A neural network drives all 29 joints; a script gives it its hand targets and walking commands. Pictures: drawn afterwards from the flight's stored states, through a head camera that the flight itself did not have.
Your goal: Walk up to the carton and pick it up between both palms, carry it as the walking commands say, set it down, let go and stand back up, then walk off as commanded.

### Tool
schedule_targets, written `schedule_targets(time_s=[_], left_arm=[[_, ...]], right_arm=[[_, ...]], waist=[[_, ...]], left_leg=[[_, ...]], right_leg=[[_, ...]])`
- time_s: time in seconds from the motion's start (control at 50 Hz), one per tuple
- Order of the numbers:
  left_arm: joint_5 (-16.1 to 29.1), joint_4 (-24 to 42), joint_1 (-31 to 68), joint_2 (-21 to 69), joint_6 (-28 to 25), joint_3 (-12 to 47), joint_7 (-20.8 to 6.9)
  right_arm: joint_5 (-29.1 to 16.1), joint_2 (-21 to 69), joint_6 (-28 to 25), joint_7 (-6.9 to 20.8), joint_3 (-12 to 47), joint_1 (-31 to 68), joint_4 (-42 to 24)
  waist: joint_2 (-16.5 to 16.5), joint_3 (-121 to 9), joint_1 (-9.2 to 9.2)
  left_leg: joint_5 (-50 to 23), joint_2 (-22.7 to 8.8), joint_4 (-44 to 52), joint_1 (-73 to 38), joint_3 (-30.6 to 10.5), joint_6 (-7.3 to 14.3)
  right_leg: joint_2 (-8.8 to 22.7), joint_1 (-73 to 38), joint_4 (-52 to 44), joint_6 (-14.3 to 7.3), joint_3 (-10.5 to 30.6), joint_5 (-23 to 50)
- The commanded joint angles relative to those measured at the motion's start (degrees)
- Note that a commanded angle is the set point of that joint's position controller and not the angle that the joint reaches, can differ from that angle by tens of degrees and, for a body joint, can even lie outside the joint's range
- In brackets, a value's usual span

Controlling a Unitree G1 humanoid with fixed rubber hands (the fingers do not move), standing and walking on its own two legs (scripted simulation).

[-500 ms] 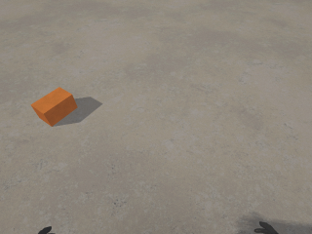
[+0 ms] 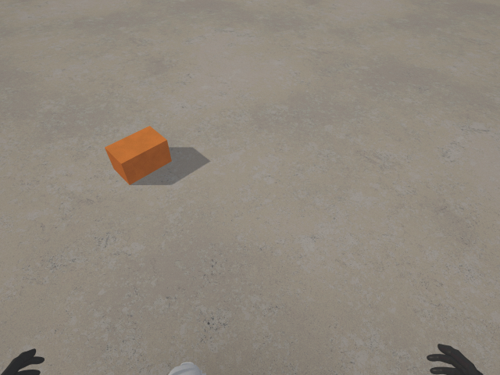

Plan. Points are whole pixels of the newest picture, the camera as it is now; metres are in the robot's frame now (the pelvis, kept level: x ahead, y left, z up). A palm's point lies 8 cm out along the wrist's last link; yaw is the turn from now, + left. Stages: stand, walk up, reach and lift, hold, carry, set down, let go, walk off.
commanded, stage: walk up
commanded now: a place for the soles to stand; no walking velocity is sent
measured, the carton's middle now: (139, 154) +1.33 +0.56 -0.69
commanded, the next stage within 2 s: none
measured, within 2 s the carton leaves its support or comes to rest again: neither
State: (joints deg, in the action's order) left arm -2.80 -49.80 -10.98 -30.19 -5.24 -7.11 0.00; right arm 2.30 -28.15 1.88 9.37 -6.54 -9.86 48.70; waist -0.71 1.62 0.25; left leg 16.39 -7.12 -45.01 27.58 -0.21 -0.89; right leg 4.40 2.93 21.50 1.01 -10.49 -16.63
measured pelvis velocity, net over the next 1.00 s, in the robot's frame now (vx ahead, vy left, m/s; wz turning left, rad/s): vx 0.38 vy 0.17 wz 0.43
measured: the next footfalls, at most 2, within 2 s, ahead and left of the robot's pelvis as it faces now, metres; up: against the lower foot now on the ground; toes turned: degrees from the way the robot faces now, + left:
left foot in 0.10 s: +0.15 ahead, +0.19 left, +0.00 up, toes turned +9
right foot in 0.44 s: +0.32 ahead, -0.02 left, +0.00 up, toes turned +8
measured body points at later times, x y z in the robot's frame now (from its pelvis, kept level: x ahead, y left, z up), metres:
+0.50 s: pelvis +0.19 +0.07 -0.02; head +0.20 +0.05 +0.43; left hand +0.22 +0.44 -0.07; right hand +0.35 -0.24 -0.11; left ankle +0.12 +0.18 -0.70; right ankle +0.28 -0.02 -0.74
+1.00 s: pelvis +0.38 +0.17 -0.01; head +0.40 +0.20 +0.44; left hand +0.31 +0.51 -0.11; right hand +0.64 -0.08 -0.07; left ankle +0.36 +0.28 -0.74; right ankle +0.48 +0.04 -0.69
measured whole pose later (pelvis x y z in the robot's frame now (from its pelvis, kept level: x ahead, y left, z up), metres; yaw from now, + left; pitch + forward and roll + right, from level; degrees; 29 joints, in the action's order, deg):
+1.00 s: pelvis +0.38 +0.17 -0.01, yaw +25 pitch -1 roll +0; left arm -0.5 -41.3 -20.5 -27.4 -4.4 -3.6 -3.0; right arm -0.3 -27.0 -5.5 2.8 -4.4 -15.2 40.0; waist 2.5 3.3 -0.4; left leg 14.9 0.7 -33.0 17.5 1.8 2.2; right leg 7.9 29.3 55.5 -1.1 -1.6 -20.7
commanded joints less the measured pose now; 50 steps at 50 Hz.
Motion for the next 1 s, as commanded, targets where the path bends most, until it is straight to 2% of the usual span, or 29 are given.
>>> schedule_targets(time_s=[0.0,0.04,0.06,0.08,0.1,0.12,0.14,0.16,0.22,0.28,0.34,0.38,0.4,0.42,0.44,0.46,0.48,0.5,0.56,0.64,0.7,0.76,0.78,0.8,0.82,0.84,0.88,0.92,0.98], left_arm=[[-0.6,5.0,4.2,-13.1,-0.7,-2.8,-0.5],[-0.6,5.7,5.5,-13.7,-0.4,-2.4,-0.8],[-0.6,5.8,4.9,-12.6,-0.2,-1.7,-0.9],[-0.5,6.1,2.8,-9.9,0.2,-0.5,-1.2],[1.4,8.6,2.0,-5.5,0.4,0.5,-1.6],[1.9,10.4,2.9,-7.4,0.1,0.9,-1.6],[2.5,9.4,3.3,-10.9,0.2,0.5,-1.5],[3.0,8.3,1.3,-10.9,0.0,0.5,-1.7],[2.5,6.5,-3.8,-10.2,0.3,0.0,-2.3],[1.8,8.1,-2.5,-8.9,0.0,-0.4,-2.9],[1.7,8.6,-2.6,-7.9,-0.9,-0.6,-3.3],[1.6,7.4,-6.8,-7.5,-1.3,-1.0,-3.2],[1.5,6.3,-11.4,-8.6,-1.6,-1.6,-2.7],[1.0,5.6,-18.5,-11.2,-2.1,-2.6,-1.8],[0.7,7.3,-19.7,-16.8,-2.7,-3.5,-1.4],[1.5,9.1,-12.6,-16.6,-2.6,-3.1,-1.2],[1.5,10.0,-9.2,-15.2,-2.6,-2.9,-1.2],[1.6,10.1,-7.9,-12.7,-2.5,-2.3,-1.3],[1.5,9.6,-9.2,-10.7,-2.7,-1.9,-1.8],[1.6,10.3,-10.7,-11.3,-2.5,-1.9,-2.2],[1.7,11.0,-10.8,-12.2,-1.7,-1.6,-2.4],[2.4,11.6,-9.9,-11.9,-0.7,-0.7,-2.2],[2.6,11.8,-12.2,-8.9,-0.4,0.6,-2.0],[3.2,13.7,-13.7,-4.3,-0.4,2.1,-1.8],[2.9,15.6,-12.3,-6.0,-0.4,1.8,-1.7],[2.9,14.1,-11.2,-10.1,0.1,1.0,-1.3],[3.1,12.1,-13.5,-9.4,-0.2,0.9,-1.5],[2.5,10.1,-15.9,-8.2,0.1,0.5,-2.3],[1.9,11.4,-10.7,-6.4,0.4,0.2,-3.5]], right_arm=[[-0.8,-6.4,-1.3,0.9,-2.0,4.6,-5.8],[-1.2,-7.6,-1.7,0.2,-2.7,0.7,-5.3],[-1.2,-8.8,-1.9,-0.5,-3.2,-3.0,-4.4],[-1.0,-11.2,-2.4,-1.7,-4.2,-10.4,-2.6],[-0.3,-18.8,-2.9,-3.1,-5.6,-16.1,-3.3],[-1.7,-21.7,-3.5,-3.6,-5.5,-13.2,-5.2],[-2.5,-19.6,-3.8,-3.9,-4.8,-9.1,-6.8],[-2.2,-17.7,-4.1,-4.4,-3.9,-7.6,-8.1],[-1.6,-13.3,-4.6,-4.6,-2.2,-5.8,-10.2],[-1.3,-13.2,-5.2,-4.3,-2.2,-7.5,-11.2],[-1.9,-12.4,-5.5,-4.5,-1.7,-5.4,-12.9],[-2.0,-11.5,-5.4,-4.6,-1.1,-4.0,-13.3],[-1.6,-9.4,-5.3,-4.7,-0.2,-4.1,-13.6],[-1.4,-6.5,-5.6,-5.1,0.9,-4.1,-14.3],[-1.5,-4.4,-6.2,-5.5,1.8,-5.4,-15.4],[-1.8,-10.3,-5.8,-6.1,0.3,-6.4,-12.9],[-2.1,-12.2,-6.1,-6.0,-0.4,-7.3,-11.4],[-1.9,-12.2,-6.3,-5.8,-0.5,-7.6,-10.3],[-1.6,-9.8,-6.1,-4.4,-0.5,-7.3,-8.6],[-1.8,-6.4,-5.6,-3.0,0.6,-0.4,-10.2],[-2.5,-5.8,-5.5,-2.6,0.7,2.8,-10.9],[-2.0,-7.4,-5.7,-3.3,-0.2,-2.6,-9.3],[-1.3,-9.7,-6.0,-4.1,-1.3,-9.7,-7.2],[-0.3,-15.0,-6.4,-5.5,-3.1,-16.5,-7.4],[-2.3,-19.5,-6.7,-6.6,-4.0,-15.7,-9.6],[-4.2,-18.0,-6.9,-6.8,-3.9,-12.2,-10.1],[-4.0,-13.3,-7.3,-7.0,-2.3,-8.7,-10.5],[-3.1,-11.6,-7.8,-7.2,-1.7,-6.9,-10.9],[-2.2,-12.7,-8.4,-6.9,-1.9,-9.1,-11.0]], waist=[[8.4,3.0,-0.23],[7.5,2.7,1.99],[3.7,1.4,3.90],[-4.6,-2.1,7.38],[-23.3,-2.6,9.80],[-16.8,-5.4,7.08],[-5.8,-3.6,5.03],[-4.2,-1.6,3.21],[-7.6,-0.8,1.53],[-9.3,0.1,1.91],[-8.3,-0.1,0.57],[-5.7,-1.2,-2.64],[-1.7,-2.2,-5.15],[8.7,-3.0,-9.32],[16.4,-3.6,-8.84],[6.4,-1.3,-4.71],[4.1,1.0,-2.87],[3.5,2.5,-2.39],[8.1,3.4,-2.46],[9.1,2.7,-3.52],[8.8,1.5,-3.29],[5.3,-0.5,1.21],[-1.3,-5.2,4.02],[-12.5,-11.5,7.48],[-12.4,-11.3,6.59],[-2.7,-9.8,4.79],[-3.5,-3.2,1.43],[-6.9,-2.0,0.26],[-9.0,-0.3,1.63]], left_leg=[[-3.3,0.4,4.7,-7.0,5.0,0.3],[-2.0,2.8,6.8,-12.8,8.1,1.4],[1.1,5.2,9.2,-17.5,8.5,2.2],[6.7,8.7,12.3,-25.7,8.0,4.0],[23.4,-5.0,27.2,-31.3,-21.5,11.8],[30.4,-13.4,37.3,-27.1,-41.7,17.3],[29.1,-13.4,33.9,-25.8,-37.0,17.6],[23.5,-11.4,31.2,-22.5,-31.0,17.0],[11.5,-5.5,29.9,-12.6,-18.5,14.2],[12.8,-6.1,30.7,-11.4,-18.9,15.8],[11.6,-4.5,28.6,-8.1,-16.3,14.1],[13.1,-1.6,22.8,-1.8,-13.0,11.2],[14.1,1.0,15.1,4.7,-11.0,9.3],[14.4,7.3,-1.5,13.3,-7.2,6.7],[15.2,13.0,-17.9,21.9,-5.1,4.2],[10.3,8.0,-23.3,21.2,-10.7,3.6],[6.2,5.2,-22.1,18.9,-10.2,3.2],[4.4,3.8,-19.6,17.0,-10.2,2.8],[2.1,3.3,-10.3,10.6,-6.3,0.8],[-2.8,3.0,1.5,4.8,-0.2,1.2],[-6.1,4.4,7.6,-2.8,3.8,2.0],[-4.5,7.9,13.9,-16.5,6.7,4.0],[-0.7,8.9,15.9,-27.4,4.4,5.8],[10.9,-3.4,18.7,-39.4,-16.2,11.0],[11.5,-16.0,27.9,-38.1,-40.2,16.7],[9.1,-15.8,26.4,-33.5,-34.9,17.4],[-4.2,-10.1,25.0,-23.2,-21.3,15.4],[-11.8,-6.3,24.5,-15.5,-12.1,14.2],[-8.9,-6.8,26.1,-13.2,-11.6,16.2]], right_leg=[[13.1,12.9,-9.5,-9.8,4.5,-13.6],[13.4,15.8,-4.5,-9.6,3.6,-18.2],[11.5,17.0,4.1,-8.9,1.5,-12.8],[8.2,19.3,21.9,-7.7,-1.4,-4.0],[-1.0,34.8,46.5,-2.9,-5.4,-10.1],[-1.5,39.5,50.7,-2.3,8.2,-17.0],[2.0,39.2,49.9,-2.7,11.8,-11.8],[3.6,37.6,46.4,-2.6,11.5,-8.4],[1.7,26.7,30.0,-1.9,8.8,-10.5],[0.0,25.3,23.3,-1.4,8.0,-5.4],[-1.3,20.0,17.3,-2.0,7.7,1.6],[-3.5,8.7,12.1,-2.9,6.0,5.4],[-3.8,-0.4,11.3,-3.8,7.2,2.2],[4.0,-7.3,3.2,-6.1,18.4,-11.7],[22.7,-7.2,-11.7,-12.3,49.2,-34.3],[25.0,-1.6,-12.8,-14.9,50.7,-37.2],[22.4,1.6,-11.1,-16.1,43.8,-31.1],[19.2,4.0,-10.2,-15.1,35.7,-24.0],[14.4,7.1,-9.8,-13.4,19.0,-7.0],[12.1,6.9,-7.2,-12.3,9.0,5.0],[11.8,8.1,-5.6,-11.0,5.7,7.5],[11.3,13.2,5.7,-9.9,1.6,14.3],[7.7,16.8,20.9,-8.5,-1.9,18.6],[3.7,30.4,41.3,-4.8,-2.0,7.6],[-1.7,41.9,48.4,-3.4,5.2,-12.0],[2.7,40.4,50.2,-3.7,11.6,-8.9],[5.1,36.9,44.2,-3.2,12.2,-5.5],[5.0,30.3,37.2,-2.3,10.5,-4.3],[4.4,29.7,29.8,-1.7,9.0,-2.3]])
